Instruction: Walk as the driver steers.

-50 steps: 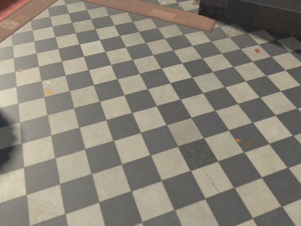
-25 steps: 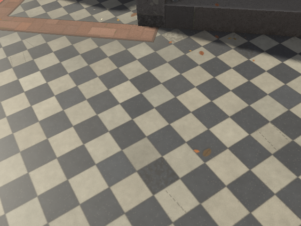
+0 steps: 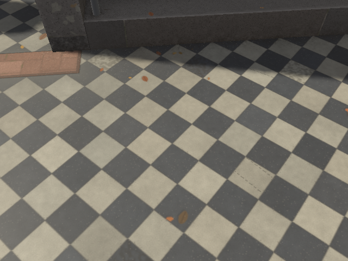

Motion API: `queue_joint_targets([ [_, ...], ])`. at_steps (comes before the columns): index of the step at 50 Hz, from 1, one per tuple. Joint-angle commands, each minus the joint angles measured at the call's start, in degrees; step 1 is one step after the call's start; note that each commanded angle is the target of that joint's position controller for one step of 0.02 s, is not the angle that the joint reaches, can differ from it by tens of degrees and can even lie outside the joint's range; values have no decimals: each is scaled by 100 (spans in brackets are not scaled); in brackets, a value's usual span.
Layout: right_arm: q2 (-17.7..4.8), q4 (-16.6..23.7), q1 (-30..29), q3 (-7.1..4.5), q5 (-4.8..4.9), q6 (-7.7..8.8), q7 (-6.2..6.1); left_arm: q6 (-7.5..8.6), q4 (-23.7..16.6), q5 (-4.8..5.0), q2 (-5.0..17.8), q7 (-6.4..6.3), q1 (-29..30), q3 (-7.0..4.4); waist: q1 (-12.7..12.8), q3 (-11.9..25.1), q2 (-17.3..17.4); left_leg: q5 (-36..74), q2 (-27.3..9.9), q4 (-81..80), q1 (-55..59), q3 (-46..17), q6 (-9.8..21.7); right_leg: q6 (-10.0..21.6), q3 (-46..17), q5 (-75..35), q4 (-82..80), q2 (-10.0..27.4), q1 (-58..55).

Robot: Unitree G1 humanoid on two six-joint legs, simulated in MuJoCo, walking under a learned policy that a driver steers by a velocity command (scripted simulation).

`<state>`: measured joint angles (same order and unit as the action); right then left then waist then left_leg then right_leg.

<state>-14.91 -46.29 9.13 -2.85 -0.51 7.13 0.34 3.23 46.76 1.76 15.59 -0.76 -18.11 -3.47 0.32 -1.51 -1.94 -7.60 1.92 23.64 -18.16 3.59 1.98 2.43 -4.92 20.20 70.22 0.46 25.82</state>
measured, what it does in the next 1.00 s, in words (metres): walks ahead: right foot, then left foot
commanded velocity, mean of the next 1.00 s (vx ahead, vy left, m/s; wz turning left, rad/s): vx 0.50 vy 0.00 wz -0.04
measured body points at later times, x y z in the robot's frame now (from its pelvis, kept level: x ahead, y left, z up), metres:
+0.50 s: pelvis +0.26 -0.09 -0.01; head +0.30 -0.11 +0.44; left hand +0.47 +0.12 -0.10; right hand +0.27 -0.38 -0.14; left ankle +0.18 +0.09 -0.63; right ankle +0.30 -0.18 -0.74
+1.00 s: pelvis +0.55 -0.08 -0.03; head +0.59 -0.08 +0.42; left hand +0.59 +0.20 -0.15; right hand +0.74 -0.33 -0.12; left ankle +0.64 -0.01 -0.74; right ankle +0.34 -0.20 -0.67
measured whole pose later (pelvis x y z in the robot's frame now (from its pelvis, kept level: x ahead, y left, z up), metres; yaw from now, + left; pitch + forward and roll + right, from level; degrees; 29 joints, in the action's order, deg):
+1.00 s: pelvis +0.55 -0.08 -0.03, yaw +3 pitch +2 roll -1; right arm -15.4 -40.7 5.8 -3.7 1.2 3.2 3.0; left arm 4.0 48.0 0.4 15.4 -1.2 -17.7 -3.6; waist 0.8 -2.8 0.5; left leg -10.3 2.9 37.8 -30.1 3.5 7.5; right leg -1.1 6.0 27.4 56.6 2.6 7.4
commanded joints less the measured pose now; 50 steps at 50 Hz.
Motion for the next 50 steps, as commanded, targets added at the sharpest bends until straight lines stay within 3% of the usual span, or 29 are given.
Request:
queue_joint_targets([
  [1, -476, 124, 178, -130, 1, 82, 25, -28, -479, 21, 169, 32, -156, -71, -3, 240, 622, 206, -1628, -1490, 918, -1461, 978, -15, -164, -348, -42, 697, 1044],
  [5, -783, -32, 301, -243, 27, 103, 21, -82, -839, -52, 170, 46, 345, -47, -27, 50, 440, 921, -1747, -1689, 1008, -768, 1105, -106, -176, -1041, -808, 817, 1602],
  [10, -990, -95, 495, -265, 58, -18, -20, 12, -1173, -46, 130, 248, 1261, 13, -355, -94, 417, 1159, -1565, -1537, 1304, 148, 835, -59, 308, -2292, -2419, 675, 1411],
  [14, -1164, -250, 886, -296, 180, -158, -13, -7, -1531, -26, 141, 367, 1840, 34, -524, -299, 451, 1102, -1814, -1338, 1865, 264, 708, 117, 571, -1742, -3126, 517, 1340],
  [16, -1273, -310, 924, -317, 224, -236, -12, -4, -1609, -52, 255, 387, 1754, -15, -353, -227, 564, 2129, -1919, -920, 2120, 345, 648, 315, 767, -1087, -3367, 265, 961],
  [17, -1349, -316, 870, -326, 232, -271, -22, -3, -1559, -79, 394, 377, 1426, -91, -98, 12, 661, 3148, -1892, -376, 2148, 469, 581, 438, 925, -905, -3513, 41, 378],
  [18, -1329, -316, 785, -300, 227, -315, -41, 1, -1317, -88, 621, 353, 569, -239, 410, 467, 606, 3894, -1698, 669, 1929, 704, 446, 600, 1095, -1231, -3912, -262, -813],
  [19, -1112, -259, 855, -204, 144, -301, -70, -26, -1026, -85, 1039, 266, -445, -439, 827, 1051, 366, 3263, -1447, 2083, 876, 831, 216, 791, 663, -1544, -3815, -111, -2549],
  [20, -370, -4, 1336, 47, -38, -189, 0, -32, -960, -128, 1776, 178, -854, -560, 495, 1675, -1181, -907, -605, 4461, -1665, 774, -171, 1637, -2248, -1167, -4111, 1610, -4666],
  [21, -591, -149, 1349, 46, 159, 5, 71, 25, -1050, -143, 1468, 192, -1067, -439, 654, 2704, -987, -2680, -217, 5527, -2253, -584, -120, 2115, -4168, -968, -5072, 2389, -4992],
  [22, -1012, -1, 729, -101, 419, 40, 103, 86, -977, -195, 1083, 244, -806, -310, 719, 1896, -456, -2250, -515, 5742, -2721, -780, -37, 1724, -3118, -1367, -5095, 2169, -4442],
  [23, -902, 92, 455, -67, 411, 39, 88, 114, -965, -169, 926, 249, -416, -261, 516, 1232, -332, -1734, -771, 5380, -2680, -719, 11, 1476, -2116, -1879, -5094, 1929, -3526],
  [24, -835, 40, 366, -75, 283, -5, 49, 137, -976, -161, 706, 261, 15, -198, 292, 880, -52, -1335, -991, 4985, -2409, -728, -10, 1270, -1486, -2152, -5211, 1664, -2758],
  [25, -833, -19, 504, -118, 239, -101, 38, 179, -994, -181, 506, 272, 283, -143, 73, 681, -173, -1031, -1126, 4724, -2048, -800, -26, 1143, -1007, -2284, -5429, 1456, -2215],
  [28, -559, -157, 847, -115, 255, -356, 24, 363, -828, -228, 475, 254, 411, -164, -182, 481, -177, -463, -1075, 4449, -1690, -902, -124, 1109, -276, -2543, -5974, 1332, -1653],
  [30, -493, -87, 611, -129, 244, -407, -6, 407, -690, -285, 502, 187, 315, -189, -139, 227, -116, 1, -983, 4083, -2058, -1070, -184, 1029, 150, -2706, -6134, 1285, -1683],
  [33, -424, 28, 269, -139, 206, -379, 17, 396, -532, -283, 507, 91, 190, -190, -40, 37, -126, 860, -829, 3163, -2393, -1142, -207, 862, 629, -2678, -6237, 1216, -1964],
  [36, -292, 190, -213, -83, 163, -349, 117, 378, -422, -252, 614, 28, 140, -209, 145, -170, -104, 1476, -755, 2211, -2342, -814, -155, 725, 1009, -2558, -6351, 1231, -2145],
  [41, -181, 642, -941, -6, 152, -328, 304, 219, -118, -161, 752, -35, -254, -269, 430, -472, -27, 987, -698, 1462, -2759, -357, 69, 659, 1320, -3118, -5995, 1560, -3109],
  [42, -191, 735, -1005, -9, 160, -324, 348, 170, -93, -140, 788, -47, -248, -279, 408, -463, -53, 723, -652, 1390, -2740, -238, 139, 623, 1379, -3454, -5830, 1612, -3257],
  [44, -303, 848, -859, -65, 183, -338, 405, 85, -124, -125, 938, -90, -89, -308, 206, -213, -233, 168, -357, 1315, -2149, 133, 348, 488, 1571, -5145, -5246, 1602, -3343],
  [45, -420, 849, -596, -128, 191, -359, 404, 44, -150, -111, 1038, -121, -27, -330, 31, 41, -375, -132, -131, 1373, -1660, 322, 472, 418, 1632, -6161, -4759, 1580, -3359],
  [46, -626, 756, -5, -238, 210, -375, 388, -1, -172, -106, 1120, -144, 60, -341, -313, 394, -440, -302, 104, 1333, -868, 421, 627, 337, 1690, -6789, -3925, 1507, -3226],
  [47, -957, 562, 894, -419, 209, -382, 315, -12, -206, -71, 1139, -158, 181, -325, -827, 868, -295, 71, 300, 881, 534, 324, 856, 151, 1795, -6433, -2665, 1266, -2650],
  [48, -1503, 447, 1607, -588, 185, -444, 166, 67, -328, -188, 857, -152, 52, -214, -1015, 1390, 561, 293, -656, 735, 2244, -1225, 1230, -108, 1769, -3831, -783, 906, -1129],
  [49, -1885, 629, 1304, -613, 172, -384, 158, 277, -612, -239, 103, -38, -438, 25, -304, 2098, 1800, -345, -2100, -99, 4029, -4814, 2534, -464, 805, 1224, 1341, -486, 1272],
  [50, -1400, 636, 1519, -487, 133, -362, 171, 529, -704, -47, 651, 81, 192, -61, -787, 2399, 1059, -768, -2089, -641, 4176, -5055, 2367, -273, -308, 1091, 1576, -219, 1901],
])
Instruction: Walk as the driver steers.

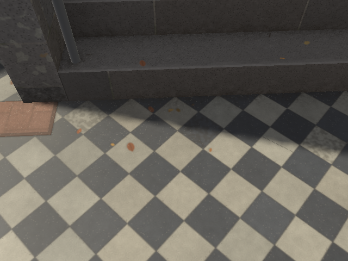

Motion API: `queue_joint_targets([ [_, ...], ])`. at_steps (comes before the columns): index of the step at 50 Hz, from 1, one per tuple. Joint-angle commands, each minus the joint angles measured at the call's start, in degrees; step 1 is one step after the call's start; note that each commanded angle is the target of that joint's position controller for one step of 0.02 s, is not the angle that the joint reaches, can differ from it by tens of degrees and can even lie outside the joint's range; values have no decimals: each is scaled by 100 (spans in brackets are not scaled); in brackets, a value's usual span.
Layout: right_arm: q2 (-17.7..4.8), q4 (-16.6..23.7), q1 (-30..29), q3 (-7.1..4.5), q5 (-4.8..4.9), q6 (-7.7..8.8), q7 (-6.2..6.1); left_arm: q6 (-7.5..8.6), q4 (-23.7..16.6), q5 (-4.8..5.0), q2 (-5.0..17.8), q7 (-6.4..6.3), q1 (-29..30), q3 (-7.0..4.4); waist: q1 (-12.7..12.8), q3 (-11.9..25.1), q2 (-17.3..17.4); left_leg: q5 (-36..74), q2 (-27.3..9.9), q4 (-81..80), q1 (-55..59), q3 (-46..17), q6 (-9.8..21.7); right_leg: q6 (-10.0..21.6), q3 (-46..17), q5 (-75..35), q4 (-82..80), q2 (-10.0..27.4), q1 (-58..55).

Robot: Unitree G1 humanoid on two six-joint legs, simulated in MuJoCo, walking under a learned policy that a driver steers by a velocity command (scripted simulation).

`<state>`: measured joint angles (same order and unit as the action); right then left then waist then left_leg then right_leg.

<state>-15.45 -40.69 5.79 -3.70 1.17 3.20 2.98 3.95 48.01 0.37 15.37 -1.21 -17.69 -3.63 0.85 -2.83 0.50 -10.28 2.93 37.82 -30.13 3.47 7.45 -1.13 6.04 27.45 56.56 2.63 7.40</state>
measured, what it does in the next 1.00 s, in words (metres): walks ahead: right foot, then left foot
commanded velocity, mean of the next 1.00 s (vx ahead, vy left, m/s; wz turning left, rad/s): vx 0.49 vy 0.00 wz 0.21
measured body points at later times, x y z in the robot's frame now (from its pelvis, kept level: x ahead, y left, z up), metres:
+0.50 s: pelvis +0.29 -0.02 +0.01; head +0.32 -0.02 +0.46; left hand +0.43 +0.27 -0.06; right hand +0.42 -0.28 -0.11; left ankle +0.12 +0.06 -0.65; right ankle +0.40 -0.10 -0.71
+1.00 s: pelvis +0.53 +0.08 +0.02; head +0.56 +0.10 +0.47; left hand +0.48 +0.36 -0.12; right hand +0.81 -0.10 -0.04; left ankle +0.59 +0.21 -0.71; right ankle +0.42 -0.09 -0.65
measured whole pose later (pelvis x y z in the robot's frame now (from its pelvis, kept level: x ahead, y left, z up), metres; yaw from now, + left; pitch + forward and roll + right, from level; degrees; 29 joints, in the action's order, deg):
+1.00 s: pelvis +0.53 +0.08 +0.02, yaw +11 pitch +3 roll -1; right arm -14.7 -35.5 2.3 -1.9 -1.3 5.7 0.9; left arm 2.9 47.7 0.8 16.7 -0.7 -22.0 -2.6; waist 4.6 -1.7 -0.6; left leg -8.5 -0.7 30.8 -25.6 1.0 1.2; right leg -1.0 -5.5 31.1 54.6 -1.5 15.7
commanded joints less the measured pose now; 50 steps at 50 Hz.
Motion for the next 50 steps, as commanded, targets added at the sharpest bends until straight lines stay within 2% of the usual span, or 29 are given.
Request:
queue_joint_targets([
  [1, -1020, 75, 1643, -327, -38, 72, -100, 535, -981, 253, 772, 161, 569, -60, -779, 1704, 524, -290, -1989, -2045, 4735, -4085, 1504, 225, -1326, -72, 2608, -159, 3996],
  [2, -844, 141, 1226, -269, 0, 101, -87, 551, -985, 151, 689, 121, 659, -38, -445, 1069, -139, 343, -1704, -2060, 3715, -3343, 1251, 250, -1245, -470, 1969, 115, 3780],
  [3, -626, 233, 875, -206, -2, 110, -102, 503, -944, -20, 764, 69, 690, -94, -241, 831, -186, 916, -1479, -2118, 3008, -2835, 1097, 205, -1188, -672, 1446, 295, 3395],
  [4, -568, 344, 711, -170, -57, 103, -129, 422, -938, -73, 778, 73, 565, -126, -69, 689, -87, 1236, -1324, -2263, 2503, -2586, 1073, 152, -1186, -812, 1241, 377, 3045],
  [6, -693, 382, 695, -207, -53, 119, -177, 289, -975, -129, 646, 65, 444, -114, 57, 592, 8, 1783, -1201, -2416, 1989, -2329, 1106, -26, -1051, -970, 773, 386, 2831],
  [9, -919, 324, 899, -265, -25, 110, -285, 205, -1156, -159, 455, 34, 932, -34, -53, 410, 108, 2048, -937, -2454, 1537, -1854, 949, -256, -870, -1763, -338, 247, 2821],
  [12, -930, 257, 1135, -267, 32, 34, -349, 235, -1287, -120, 308, 80, 1581, 41, -344, 409, 367, 1512, -633, -2252, 1433, -1651, 620, -276, -806, -2899, -1736, -59, 2432],
  [16, -863, 112, 1508, -230, 37, -16, -366, 336, -1395, -24, 455, 217, 2010, 16, -582, 427, 526, 892, -935, -1929, 1969, -2090, 505, -153, -871, -3216, -2560, -196, 2251],
  [19, -866, 58, 1517, -227, -8, -33, -373, 420, -1402, -26, 639, 274, 1846, -69, -432, 383, 694, 1112, -1225, -1541, 2491, -2491, 388, 153, -866, -2593, -2845, -202, 2062],
  [20, -848, 82, 1409, -219, -15, -43, -367, 444, -1322, -37, 697, 260, 1510, -117, -215, 466, 741, 1605, -1142, -1262, 2531, -2455, 302, 297, -740, -2528, -3068, -282, 1622],
  [21, -703, 130, 1332, -168, -35, -33, -352, 471, -1194, -90, 862, 228, 942, -204, 67, 830, 676, 2187, -854, -577, 2419, -2257, 149, 510, -795, -2625, -3126, -182, 729],
  [22, -487, 263, 1281, -64, -120, -13, -344, 476, -1110, -156, 1164, 189, 31, -283, 463, 1619, 169, 1470, -521, 924, 1732, -1855, -64, 920, -1694, -2721, -2974, 681, -717],
  [23, -162, 249, 2178, 35, 42, 54, -345, 405, -808, -168, 1603, 231, -641, -428, 218, 2284, -1714, -1210, 352, 2923, -404, -1228, -516, 1937, -4228, -1576, -3357, 1818, -2669],
  [24, -554, 166, 2104, 2, 84, 91, -343, 383, -780, 17, 1086, 270, -722, -309, 350, 1995, -1472, -2188, 138, 3656, -1296, -1516, -538, 1915, -5136, -227, -3866, 1995, -2660],
  [25, -858, 264, 1424, -79, 96, 98, -328, 347, -827, 42, 774, 247, -407, -214, 460, 1140, -830, -1715, -111, 3878, -1596, -1489, -525, 1661, -4361, -68, -3968, 1784, -1965],
  [26, -800, 384, 986, -54, 19, 105, -329, 292, -899, -26, 695, 235, -75, -158, 350, 740, -347, -1293, -358, 3720, -1474, -1208, -521, 1502, -3667, -585, -4046, 1538, -1249],
  [27, -718, 470, 743, -57, -75, 130, -311, 268, -880, -53, 599, 242, 118, -114, 224, 380, -221, -1006, -542, 3338, -1400, -1087, -537, 1494, -3238, -1216, -4194, 1330, -667],
  [28, -650, 475, 777, -70, -99, 129, -293, 280, -879, -93, 508, 241, 214, -67, 67, 355, -359, -809, -719, 3040, -1098, -1038, -545, 1420, -2882, -1686, -4305, 1137, -327],
  [31, -383, 436, 914, -7, -74, 79, -270, 303, -753, -22, 580, 242, 168, -74, -63, 386, -600, -696, -820, 2346, -804, -777, -658, 1484, -2243, -2527, -4556, 934, 27],
  [33, -263, 553, 546, 60, -111, 87, -275, 282, -662, 0, 785, 201, 89, -124, 11, 316, -493, -327, -869, 1654, -875, -663, -751, 1533, -1963, -2889, -4697, 956, 82],
  [36, -163, 623, 35, 119, -94, 132, -242, 216, -525, 43, 910, 168, -67, -142, 196, 274, -481, 633, -809, 530, -618, -544, -783, 1374, -1498, -2936, -4759, 803, 94],
  [41, -254, 862, -770, 89, -20, 245, -138, 84, -251, 125, 990, 156, -584, -142, 436, 58, -508, 1058, -506, -566, -165, -479, -776, 1245, -1624, -2763, -4489, 899, -106],
  [43, -400, 890, -737, 30, -19, 310, -97, 21, -233, 131, 1082, 124, -557, -175, 292, 81, -584, 788, -454, -864, 113, -549, -677, 1133, -1850, -2771, -4250, 1028, -303],
  [45, -633, 700, -71, -98, -74, 352, -131, -33, -247, 115, 1069, 87, -382, -168, -158, 365, -580, 779, -319, -1298, 1213, -449, -497, 890, -1757, -3640, -3512, 807, -226],
  [46, -887, 550, 598, -204, -190, 372, -182, -33, -290, 61, 906, 76, -356, -109, -466, 893, -478, 1245, -582, -1255, 2364, -599, -312, 653, -1525, -3864, -2549, 452, 148],
  [47, -1414, 511, 1544, -319, -349, 363, -258, -12, -593, -147, 524, 53, -110, 38, -841, 1839, 350, 2675, -1833, -901, 4048, -1727, 9, 356, -1184, -2176, -659, -114, 1321],
  [48, -1676, 497, 1522, -358, -380, 273, -258, 63, -639, -42, 144, 38, -1060, 153, -352, 2520, 1853, 3067, -3079, -1193, 5267, -3694, 973, 31, -1103, 1014, 944, -676, 3069],
  [49, -1131, 573, 1427, -253, -279, 221, -275, 39, -498, 77, 735, 10, -866, 19, -524, 2278, 1137, 2780, -2857, -1442, 4863, -3640, 889, -58, -1480, 908, 1502, -378, 3407],
  [50, -808, 590, 1144, -148, -214, 202, -297, -19, -591, 112, 934, -7, -396, -58, -489, 1625, 777, 3098, -2642, -1398, 4275, -2655, 695, -85, -1340, 574, 1592, -196, 3609],
])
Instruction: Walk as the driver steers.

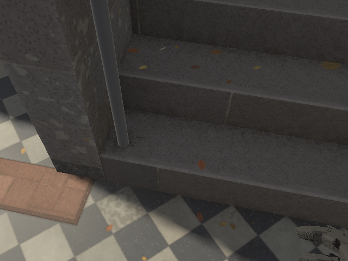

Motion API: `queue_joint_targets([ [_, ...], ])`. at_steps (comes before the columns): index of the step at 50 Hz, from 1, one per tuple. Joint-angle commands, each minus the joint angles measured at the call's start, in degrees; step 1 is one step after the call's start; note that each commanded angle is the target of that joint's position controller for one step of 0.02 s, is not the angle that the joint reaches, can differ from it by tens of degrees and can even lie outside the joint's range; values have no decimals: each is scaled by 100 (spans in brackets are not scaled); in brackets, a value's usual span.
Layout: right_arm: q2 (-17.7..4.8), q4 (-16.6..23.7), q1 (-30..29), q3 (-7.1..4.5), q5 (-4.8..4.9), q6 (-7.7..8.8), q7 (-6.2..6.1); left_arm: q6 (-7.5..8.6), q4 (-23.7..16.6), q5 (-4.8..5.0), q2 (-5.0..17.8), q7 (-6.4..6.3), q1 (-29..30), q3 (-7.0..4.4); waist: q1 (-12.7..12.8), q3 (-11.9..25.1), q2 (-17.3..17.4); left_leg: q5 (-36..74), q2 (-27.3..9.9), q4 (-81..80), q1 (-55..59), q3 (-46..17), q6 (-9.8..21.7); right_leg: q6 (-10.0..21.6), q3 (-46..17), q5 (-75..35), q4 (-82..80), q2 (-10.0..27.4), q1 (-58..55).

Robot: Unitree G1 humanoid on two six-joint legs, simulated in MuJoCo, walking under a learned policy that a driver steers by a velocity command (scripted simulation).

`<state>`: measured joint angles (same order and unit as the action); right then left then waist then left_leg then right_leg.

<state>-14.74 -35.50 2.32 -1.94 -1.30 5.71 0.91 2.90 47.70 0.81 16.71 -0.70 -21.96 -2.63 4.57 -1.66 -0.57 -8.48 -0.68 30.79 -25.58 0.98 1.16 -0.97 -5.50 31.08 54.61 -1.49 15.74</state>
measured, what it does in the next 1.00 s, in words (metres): walks ahead, turning right: right foot, then left foot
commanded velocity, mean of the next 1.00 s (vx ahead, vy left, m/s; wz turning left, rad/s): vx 0.07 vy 0.00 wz -0.52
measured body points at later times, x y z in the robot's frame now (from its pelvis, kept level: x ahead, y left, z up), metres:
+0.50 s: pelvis +0.11 -0.04 +0.00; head +0.15 -0.07 +0.45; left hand +0.36 +0.19 -0.07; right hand +0.17 -0.35 -0.11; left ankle +0.08 +0.11 -0.66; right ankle +0.13 -0.14 -0.73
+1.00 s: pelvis +0.13 -0.01 +0.01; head +0.17 +0.00 +0.46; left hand +0.43 +0.15 -0.08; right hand +0.08 -0.31 -0.08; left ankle +0.20 +0.09 -0.73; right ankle +0.04 -0.13 -0.65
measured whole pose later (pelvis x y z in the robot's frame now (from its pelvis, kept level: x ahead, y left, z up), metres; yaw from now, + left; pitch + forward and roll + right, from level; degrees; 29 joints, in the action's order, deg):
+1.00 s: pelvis +0.13 -0.01 +0.01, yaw -33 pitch +2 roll -1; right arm -15.9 -43.6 10.8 -3.1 -0.8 0.5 -1.3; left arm -2.8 35.8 0.2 20.2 -1.5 -10.4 -5.6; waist -1.3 -1.5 -2.8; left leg -12.7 -0.7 25.7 -14.5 0.2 0.8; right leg -3.9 -8.0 24.0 62.0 -4.4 29.8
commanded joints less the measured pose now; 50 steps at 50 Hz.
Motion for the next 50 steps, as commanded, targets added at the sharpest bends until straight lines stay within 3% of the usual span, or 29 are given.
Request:
queue_joint_targets([
  [1, -765, 21, 1176, -274, 33, -56, -76, 6, -558, 23, 737, -93, 211, -174, -672, 1153, 596, 3169, -2000, -842, 3094, -1826, 1198, -147, -21, -93, 1627, 435, 2569],
  [2, -658, -1, 885, -248, 62, -67, -60, -101, -572, -34, 708, -105, 228, -201, -475, 844, 597, 3084, -1812, -1031, 2452, -1404, 1129, -183, 49, -331, 1388, 583, 2320],
  [3, -681, -47, 687, -258, 44, -51, -52, -217, -584, -12, 574, -94, 119, -191, -298, 713, 740, 2945, -1679, -1282, 1858, -1060, 1067, -205, 109, -543, 1235, 663, 1876],
  [5, -816, -120, 427, -310, 14, -7, -62, -369, -696, 4, 387, -97, 178, -161, -186, 548, 821, 2864, -1624, -1632, 1350, -594, 1160, -280, 261, -959, 976, 629, 1657],
  [7, -937, -248, 398, -331, -39, -57, -113, -367, -859, -92, 366, -75, 399, -160, -190, 526, 732, 2949, -1631, -1740, 1303, -245, 1175, -292, 265, -1380, 569, 674, 1646],
  [10, -995, -342, 287, -350, 44, -169, -216, -370, -1004, -52, 358, 16, 650, -178, -283, 630, 765, 2708, -1479, -1725, 1484, 333, 1070, -284, 387, -2172, -273, 690, 1406],
  [14, -1176, -503, 405, -380, 101, -345, -265, -369, -1381, -92, 454, 198, 1314, -199, -509, 513, 604, 2178, -1689, -1534, 1795, 380, 981, -120, 550, -2108, -1186, 643, 1209],
  [17, -1350, -611, 491, -421, 235, -444, -267, -394, -1536, -86, 575, 312, 1374, -256, -512, 502, 685, 2003, -1905, -1046, 2171, 325, 798, 103, 702, -1653, -1729, 515, 1114],
  [18, -1394, -632, 472, -452, 273, -450, -233, -413, -1505, -34, 577, 321, 1218, -310, -441, 559, 751, 1998, -1800, -775, 2210, 490, 706, 191, 827, -1909, -2034, 421, 865],
  [19, -1277, -694, 508, -438, 336, -452, -229, -404, -1497, 0, 635, 294, 1151, -347, -380, 569, 638, 1862, -1569, -312, 2078, 627, 505, 349, 872, -2384, -2675, 277, 428],
  [20, -1100, -808, 855, -397, 258, -438, -213, -385, -1438, -47, 1021, 196, 816, -490, -302, 802, 23, 1560, -1160, 606, 1671, 915, 153, 590, 519, -3935, -3104, 354, -484],
  [21, -855, -580, 925, -290, -39, -368, -205, -378, -1534, -148, 1807, 38, 519, -663, -388, 1051, -1571, -939, -452, 2407, -196, 1209, -402, 1351, -1364, -6852, -2768, 1716, -1957],
  [22, -789, -428, 649, -219, -125, -349, -199, -319, -1639, -288, 1761, 26, 477, -627, -141, 1727, -1712, -3169, 147, 3768, -1180, 256, -639, 2428, -2590, -7012, -3017, 2468, -2349],
  [23, -1038, -429, 349, -288, 65, -355, -159, -236, -1608, -247, 1475, 75, 492, -553, 22, 1701, -896, -3028, 2, 4236, -1293, -373, -569, 2318, -2139, -6686, -3116, 2229, -2182],
  [24, -977, -399, 282, -271, 163, -386, -158, -184, -1594, -157, 1326, 68, 771, -518, -162, 1425, -601, -2567, -105, 4121, -1394, -473, -463, 1975, -1670, -6025, -3081, 1920, -1885],
  [25, -968, -473, 338, -276, 131, -430, -203, -203, -1622, -45, 1178, 48, 1079, -480, -309, 1145, -293, -2174, -199, 3762, -1359, -490, -469, 1682, -1386, -5431, -3141, 1661, -1488],
  [26, -998, -468, 326, -303, 109, -464, -250, -272, -1673, 23, 1030, -7, 1337, -420, -443, 1008, -307, -1891, -251, 3376, -1159, -478, -468, 1517, -1260, -4851, -3269, 1519, -1103],
  [28, -924, -499, 472, -293, 73, -514, -261, -344, -1746, -67, 1087, -58, 1506, -419, -586, 981, -633, -1538, -37, 3016, -662, -379, -527, 1478, -1208, -4592, -3436, 1318, -573],
  [32, -753, -519, 433, -227, 96, -542, -260, -374, -1736, -47, 1144, -150, 1466, -464, -500, 1043, -712, -1205, 141, 1885, -211, -458, -580, 1405, -1318, -3728, -3423, 1171, -371],
  [37, -822, -466, 362, -256, 147, -496, -177, -443, -1743, -57, 1155, -126, 1486, -476, -386, 900, -967, -1165, 297, 880, 277, -516, -469, 1318, -1933, -2710, -3407, 1085, -178],
  [40, -854, -566, 790, -316, 144, -412, -104, -506, -1774, 15, 1087, -125, 1626, -456, -633, 840, -955, -449, 294, -577, 1096, -391, -255, 1032, -2055, -2625, -3092, 812, 8],
  [41, -1093, -593, 987, -394, 83, -411, -117, -515, -1768, 25, 929, -131, 1490, -410, -631, 874, -654, -220, -236, -969, 1683, -726, -42, 755, -1851, -2012, -2722, 552, 436],
  [42, -1557, -530, 932, -490, -34, -465, -170, -509, -1829, -12, 576, -104, 1337, -318, -422, 754, 699, -39, -1512, -1367, 2136, -1977, 519, 382, -924, -550, -1479, -143, 1437],
  [43, -1623, -519, 856, -512, -228, -456, -136, -430, -1972, -46, 890, -93, 1415, -414, -432, 506, 1741, 500, -2311, -1677, 1519, -3195, 1428, 131, -319, 469, -222, -492, 1999],
  [44, -1282, -340, 534, -412, -185, -409, -159, -406, -1821, -88, 1254, -86, 1242, -532, -369, 456, 1202, 589, -2211, -1626, 1369, -2892, 1527, 2, -583, 167, 672, -216, 1866],
  [45, -1043, -309, 273, -353, -77, -400, -193, -429, -1652, -62, 1274, -75, 1073, -573, -250, 396, 901, 544, -1811, -1504, 1330, -2272, 1253, -79, -538, -182, 1008, -214, 1820],
  [46, -950, -286, 162, -323, 19, -402, -213, -484, -1518, -85, 1085, -103, 952, -537, -219, 352, 752, 472, -1467, -1411, 1434, -1843, 1031, -190, -469, -437, 1221, -218, 1852],
  [47, -894, -308, 193, -291, 87, -406, -229, -518, -1497, -106, 922, -108, 939, -485, -292, 281, 746, 795, -1401, -1360, 1525, -1654, 1033, -288, -467, -607, 1375, -226, 1950],
  [50, -857, -428, 556, -258, 69, -464, -261, -499, -1589, -38, 541, -90, 1230, -331, -493, 392, 855, 1253, -1158, -1281, 1879, -1120, 1058, -443, -145, -780, 552, -133, 1726],
])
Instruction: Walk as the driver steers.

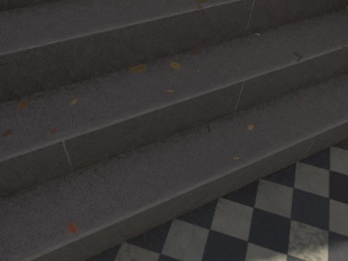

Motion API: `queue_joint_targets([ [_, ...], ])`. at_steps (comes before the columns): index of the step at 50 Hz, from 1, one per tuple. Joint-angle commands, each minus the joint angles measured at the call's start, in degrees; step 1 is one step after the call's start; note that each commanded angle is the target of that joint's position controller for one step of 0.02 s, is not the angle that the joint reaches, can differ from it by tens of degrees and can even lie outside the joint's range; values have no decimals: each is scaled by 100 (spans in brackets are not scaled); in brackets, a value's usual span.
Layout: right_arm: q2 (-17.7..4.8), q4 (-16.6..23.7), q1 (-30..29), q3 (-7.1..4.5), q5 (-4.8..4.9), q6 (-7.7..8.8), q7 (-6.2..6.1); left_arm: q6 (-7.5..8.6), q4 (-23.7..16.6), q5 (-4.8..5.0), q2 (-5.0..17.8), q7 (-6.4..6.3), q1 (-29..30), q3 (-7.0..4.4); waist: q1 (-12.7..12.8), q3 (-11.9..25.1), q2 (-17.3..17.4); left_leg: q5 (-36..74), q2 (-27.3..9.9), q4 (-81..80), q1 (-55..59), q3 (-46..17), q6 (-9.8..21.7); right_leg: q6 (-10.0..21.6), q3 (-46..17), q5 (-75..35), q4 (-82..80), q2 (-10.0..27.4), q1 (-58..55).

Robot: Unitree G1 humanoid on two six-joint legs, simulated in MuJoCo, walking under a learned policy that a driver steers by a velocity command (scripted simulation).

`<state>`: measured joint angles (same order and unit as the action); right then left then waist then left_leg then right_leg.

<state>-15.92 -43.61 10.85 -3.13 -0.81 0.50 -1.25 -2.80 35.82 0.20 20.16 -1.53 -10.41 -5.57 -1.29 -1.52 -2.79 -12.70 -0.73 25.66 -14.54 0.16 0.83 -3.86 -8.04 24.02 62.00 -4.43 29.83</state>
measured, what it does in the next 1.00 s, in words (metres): steps on the spot, turning left: right foot, then left foot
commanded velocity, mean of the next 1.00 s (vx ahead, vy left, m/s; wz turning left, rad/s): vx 0.00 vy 0.00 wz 0.24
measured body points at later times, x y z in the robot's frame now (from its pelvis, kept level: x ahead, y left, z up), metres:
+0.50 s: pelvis -0.01 -0.03 -0.01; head +0.01 -0.03 +0.44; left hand +0.14 +0.24 -0.11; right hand +0.11 -0.32 -0.12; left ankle -0.01 +0.10 -0.72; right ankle -0.02 -0.15 -0.74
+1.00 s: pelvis -0.01 +0.03 +0.00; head +0.01 +0.07 +0.45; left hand +0.05 +0.35 -0.11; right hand +0.21 -0.21 -0.07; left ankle -0.02 +0.09 -0.74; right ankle +0.06 -0.15 -0.67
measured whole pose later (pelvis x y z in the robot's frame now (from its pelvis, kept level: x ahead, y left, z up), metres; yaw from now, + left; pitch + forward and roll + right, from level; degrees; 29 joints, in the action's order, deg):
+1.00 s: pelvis -0.01 +0.03 +0.00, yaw +19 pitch +2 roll -3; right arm -17.5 -38.9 11.7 -2.7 0.0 -0.6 -2.1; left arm -0.8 40.1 -0.1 18.4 -3.5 -6.5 -5.0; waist -0.9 -2.6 -1.5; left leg -10.2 4.7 24.0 -14.8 -7.1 5.2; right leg -6.8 -6.5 16.9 53.3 -0.4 28.6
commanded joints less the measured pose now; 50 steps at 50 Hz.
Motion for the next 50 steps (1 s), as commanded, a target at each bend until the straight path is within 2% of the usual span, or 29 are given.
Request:
queue_joint_targets([
  [1, -742, 356, -243, -136, 13, 42, -50, 83, -435, 11, 109, -1, 180, 12, 28, 455, 1171, 1723, -1150, -717, 888, -968, 1093, -183, 191, -50, -663, 263, 128],
  [3, -856, 320, -238, -156, 26, 12, -34, 100, -477, -21, -55, 32, 302, 109, -47, 533, 1378, 1735, -1144, -654, 765, -828, 1082, -165, 465, 114, -1687, 432, -578],
  [5, -1018, 253, -100, -191, 72, -19, 6, 105, -410, 9, 66, 48, 225, 83, -96, 532, 1466, 1826, -1198, -530, 697, -897, 1095, -118, 730, -115, -2546, 366, -1084],
  [7, -942, 184, -69, -142, 169, -19, 34, 110, -195, -3, 90, 62, -131, 63, 102, 459, 1301, 1824, -1094, -298, 464, -830, 891, 95, 857, -1276, -4079, 274, -1872],
  [8, -841, 83, 180, -96, 172, 39, 54, 106, -202, -37, 234, 41, -145, 50, 74, 478, 1110, 1590, -1035, -257, 163, -812, 590, 277, 563, -1841, -4423, 454, -2408],
  [9, -657, 116, 237, -19, 10, 130, 101, 92, -246, -75, 523, -19, -243, 13, -20, 735, 458, 1028, -759, 157, -245, -516, 193, 491, -142, -3182, -4202, 1113, -3051],
  [10, -365, 159, 409, 65, -86, 221, 143, 67, -217, -124, 704, -29, 42, -6, -360, 809, -616, -31, -307, 68, -294, -10, -185, 969, -457, -3239, -3899, 1496, -2716],
  [11, -539, 139, 10, 60, -137, 217, 119, 100, -261, -126, 265, 45, 193, 85, -80, 750, -434, -23, -298, 35, 149, -17, -384, 1095, -425, -2345, -3992, 1358, -2203],
  [12, -647, 122, -188, 29, -99, 197, 112, 140, -211, -183, 94, 90, 197, 139, -11, 584, -325, 172, -260, 42, 225, 25, -439, 930, -297, -1782, -4046, 1146, -2037],
  [14, -623, -4, -146, 48, -24, 113, 87, 220, -107, -219, 73, 108, 154, 167, 28, 301, -344, 370, -282, 8, 162, -22, -390, 658, -13, -1426, -4069, 904, -1906],
  [17, -757, -15, -210, 15, 63, 70, 66, 251, -38, -171, 279, 30, 23, 106, 87, 37, -277, 433, -227, 196, -231, -79, -288, 630, 78, -1506, -4030, 920, -1955],
  [20, -775, 54, -238, -26, 118, 40, 49, 198, -37, -131, 487, -65, -66, 11, 141, 45, -438, 182, -121, 783, -668, -27, -293, 980, -177, -1684, -4169, 1384, -2051],
  [23, -720, 128, -137, -81, 139, -42, 79, 205, -118, -119, 512, -133, 50, -31, 168, 131, -769, -1265, -130, 2088, -1074, 21, -275, 1523, -525, -2368, -4237, 2066, -1996],
  [25, -662, 236, -213, -107, 168, -114, 133, 274, -123, -96, 502, -147, 131, -38, 191, 121, -577, -2087, -324, 2906, -1520, -141, -267, 1803, -610, -3337, -4193, 2480, -2141],
  [28, -630, 247, -38, -102, 171, -182, 207, 295, -126, 19, 592, -136, 558, -98, 53, 340, -382, -1492, -373, 2310, -1034, 32, -257, 1583, -21, -3841, -3922, 2302, -2145],
  [31, -717, 172, 424, -174, 167, -192, 302, 200, -32, 134, 526, -149, 620, -92, -156, 553, -316, -81, 47, 687, 55, 437, -47, 1108, 647, -3207, -3118, 1913, -1884],
  [32, -986, 211, 499, -267, 126, -179, 267, 201, 114, 91, 342, -122, 195, -54, -80, 522, 415, 1023, -78, -36, 601, -150, 171, 676, 1134, -2132, -2186, 1511, -1396],
  [33, -1841, 407, 522, -444, 104, -143, 152, 198, -146, -271, -75, -97, 188, 101, 139, 484, 2291, 3642, -1730, -324, 1487, -2634, 1011, -44, 1498, 1197, -324, 655, 401],
  [34, -1715, 528, 712, -364, -155, -26, 215, 234, -278, -174, 117, -148, 690, 65, -283, 1024, 1793, 3548, -2209, -623, 1271, -3460, 1929, -33, 452, 1838, 597, 309, 648],
  [35, -1573, 574, 489, -332, -159, 81, 243, 227, -239, -32, 350, -178, 745, 2, -200, 792, 1155, 3099, -2009, -637, 1187, -2976, 1875, 28, 276, 1469, 951, 447, 797],
  [37, -1297, 622, 25, -285, 102, 91, 136, 200, -52, -55, 434, -243, 662, -59, -4, 522, 596, 2104, -1479, -574, 1105, -2313, 1288, 54, 222, 476, 658, 677, 940],
  [38, -1205, 643, -23, -244, 183, 77, 85, 179, -45, -79, 443, -260, 597, -70, 77, 491, 698, 2087, -1323, -604, 937, -2127, 1162, 15, 200, 152, 566, 669, 764],
  [40, -1130, 691, 59, -211, 162, 49, 13, 182, 0, -45, 330, -230, 457, -58, 112, 629, 815, 2149, -1132, -656, 937, -1961, 1090, -60, 217, -284, 599, 526, 569],
  [42, -1198, 747, 117, -229, 104, 17, -4, 204, 34, -85, 311, -236, 409, -69, 89, 679, 785, 2094, -1048, -681, 1018, -1925, 1082, -155, 184, -433, 479, 433, 568],
  [44, -1244, 758, 93, -244, 111, -39, -80, 240, -8, -67, 258, -229, 496, -63, 71, 595, 799, 1576, -960, -751, 1083, -2045, 1048, -238, 149, -553, -31, 408, 629],
  [45, -1164, 765, 102, -231, 171, -49, -122, 252, -34, -13, 223, -220, 563, -44, 47, 528, 895, 1272, -944, -787, 1110, -2136, 1063, -262, 132, -628, -323, 403, 682],
  [47, -1127, 793, 127, -229, 86, -81, -156, 288, 23, 13, 251, -219, 629, -45, -61, 416, 1049, 579, -892, -896, 1075, -2160, 1022, -290, 159, -784, -752, 431, 645],
  [48, -1064, 780, 202, -216, 97, -60, -148, 292, 21, -5, 261, -212, 627, -45, -69, 399, 1128, 423, -902, -911, 1012, -2220, 1054, -310, 142, -791, -894, 440, 565],
  [50, -1210, 830, 100, -232, 19, -42, -91, 291, 40, -72, 288, -182, 624, -53, -51, 506, 988, 821, -967, -783, 875, -2300, 1084, -345, 107, -713, -1070, 464, 243],
])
